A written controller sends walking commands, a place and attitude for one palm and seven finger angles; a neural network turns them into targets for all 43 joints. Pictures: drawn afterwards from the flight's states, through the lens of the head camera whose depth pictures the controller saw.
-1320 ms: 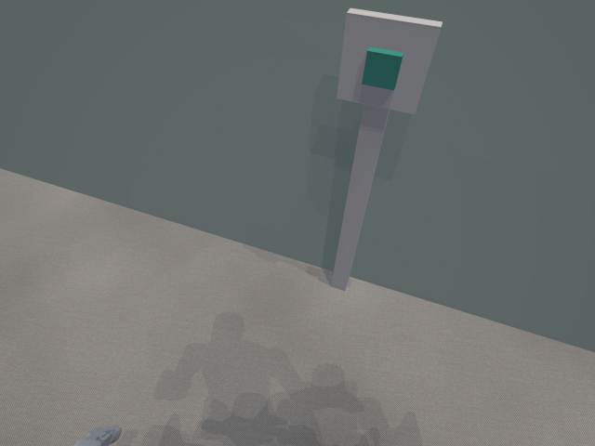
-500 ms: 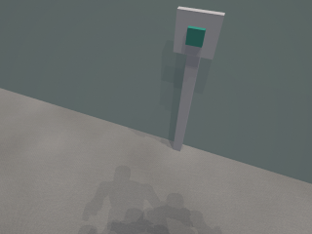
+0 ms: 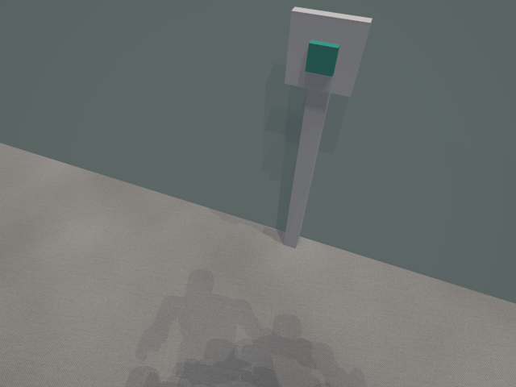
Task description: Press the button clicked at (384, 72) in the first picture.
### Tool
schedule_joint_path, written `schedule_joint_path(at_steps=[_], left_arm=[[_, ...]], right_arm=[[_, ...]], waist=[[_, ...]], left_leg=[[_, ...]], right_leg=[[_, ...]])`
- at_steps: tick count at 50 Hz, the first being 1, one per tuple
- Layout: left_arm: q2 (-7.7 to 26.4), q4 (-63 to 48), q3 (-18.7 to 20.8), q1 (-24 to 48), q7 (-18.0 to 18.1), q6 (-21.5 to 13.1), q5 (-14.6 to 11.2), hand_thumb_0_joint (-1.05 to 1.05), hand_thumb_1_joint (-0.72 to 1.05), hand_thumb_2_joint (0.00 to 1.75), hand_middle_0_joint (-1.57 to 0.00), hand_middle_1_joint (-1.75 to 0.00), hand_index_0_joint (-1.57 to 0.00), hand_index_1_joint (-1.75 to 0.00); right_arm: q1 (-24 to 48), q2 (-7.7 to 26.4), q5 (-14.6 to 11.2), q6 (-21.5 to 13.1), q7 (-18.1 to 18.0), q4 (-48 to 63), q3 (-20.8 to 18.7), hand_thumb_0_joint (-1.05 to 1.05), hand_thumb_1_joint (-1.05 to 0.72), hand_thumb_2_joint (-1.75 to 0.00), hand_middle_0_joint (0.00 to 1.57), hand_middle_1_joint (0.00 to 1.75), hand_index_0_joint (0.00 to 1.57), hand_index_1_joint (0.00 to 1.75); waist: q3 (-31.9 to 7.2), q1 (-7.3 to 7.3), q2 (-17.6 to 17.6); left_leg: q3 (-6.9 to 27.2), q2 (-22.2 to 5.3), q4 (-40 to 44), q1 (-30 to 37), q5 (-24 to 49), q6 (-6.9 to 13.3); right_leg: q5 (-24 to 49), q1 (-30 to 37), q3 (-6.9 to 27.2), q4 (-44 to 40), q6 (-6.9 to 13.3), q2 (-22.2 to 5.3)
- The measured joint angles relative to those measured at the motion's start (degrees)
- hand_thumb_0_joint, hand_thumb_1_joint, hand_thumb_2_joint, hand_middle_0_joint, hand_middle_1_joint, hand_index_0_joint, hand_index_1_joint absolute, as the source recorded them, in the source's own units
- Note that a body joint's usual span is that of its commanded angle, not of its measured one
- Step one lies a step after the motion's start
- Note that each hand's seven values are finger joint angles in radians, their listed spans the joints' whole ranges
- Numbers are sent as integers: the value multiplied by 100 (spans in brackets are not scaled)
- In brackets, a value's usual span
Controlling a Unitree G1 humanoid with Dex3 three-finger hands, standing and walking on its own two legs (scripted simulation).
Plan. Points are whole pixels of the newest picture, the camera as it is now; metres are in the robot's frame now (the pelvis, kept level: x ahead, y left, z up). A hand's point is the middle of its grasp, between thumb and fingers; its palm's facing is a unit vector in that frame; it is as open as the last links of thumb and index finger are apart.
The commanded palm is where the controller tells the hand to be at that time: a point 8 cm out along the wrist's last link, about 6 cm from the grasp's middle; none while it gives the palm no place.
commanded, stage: look at it before walking up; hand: left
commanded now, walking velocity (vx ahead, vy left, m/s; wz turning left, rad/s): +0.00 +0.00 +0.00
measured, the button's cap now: (322, 57) +0.82 -0.10 +0.14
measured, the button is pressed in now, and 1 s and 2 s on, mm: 0 0 0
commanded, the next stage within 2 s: turn to face it in 0.32 s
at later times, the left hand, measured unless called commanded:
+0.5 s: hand out of the picture +0.08 +0.25 -0.16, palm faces -0.03 -0.94 -0.33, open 7.4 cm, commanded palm none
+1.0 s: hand out of the picture +0.06 +0.20 -0.19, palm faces -0.15 -0.97 -0.19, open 7.4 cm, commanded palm none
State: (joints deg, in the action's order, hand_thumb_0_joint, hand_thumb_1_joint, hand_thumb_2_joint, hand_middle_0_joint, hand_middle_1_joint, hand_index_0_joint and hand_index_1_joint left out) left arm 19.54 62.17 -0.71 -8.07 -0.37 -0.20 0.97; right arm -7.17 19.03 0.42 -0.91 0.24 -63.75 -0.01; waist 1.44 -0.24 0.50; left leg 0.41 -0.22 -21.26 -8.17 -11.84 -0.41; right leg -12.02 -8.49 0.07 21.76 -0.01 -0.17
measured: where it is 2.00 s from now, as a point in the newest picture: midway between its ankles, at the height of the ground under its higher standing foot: outside the picture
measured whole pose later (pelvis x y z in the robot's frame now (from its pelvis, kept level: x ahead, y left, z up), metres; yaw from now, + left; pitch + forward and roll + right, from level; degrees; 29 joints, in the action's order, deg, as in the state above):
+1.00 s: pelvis -0.02 +0.02 -0.02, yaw -9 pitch +0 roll +0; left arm 12.3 55.0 1.6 -11.7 0.2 3.3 1.4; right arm -12.9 11.6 0.1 0.7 -1.4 -58.6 -2.4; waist 3.6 0.5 2.5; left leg -4.9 -1.3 -34.0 -15.8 -17.6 0.6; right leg -14.1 -19.6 7.9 33.7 -0.5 2.9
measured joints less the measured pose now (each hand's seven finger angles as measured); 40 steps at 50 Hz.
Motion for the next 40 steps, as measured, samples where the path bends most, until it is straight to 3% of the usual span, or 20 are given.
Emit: schedule_joint_path(at_steps=[27, 40], left_arm=[[16, -45, 43, -21, 24, 48, 3, 1, 91, 90, -20, -30, -20, -30], [-524, -487, 106, -386, -12, 321, 51, 1, 91, 90, -20, -30, -20, -30]], right_arm=[[103, -16, 1, 8, -51, 77, -6, 1, -90, -90, 20, 30, 20, 30], [-229, -573, 9, 223, -113, 515, -133, 0, -90, -90, 20, 30, 20, 30]], waist=[[9, -78, -10], [211, -23, 6]], left_leg=[[-76, -25, 56, 120, -43, -8], [-547, -261, -1002, -505, -552, -50]], right_leg=[[-24, 75, 74, -32, -1, 23], [-350, -773, 537, 1067, 39, 279]])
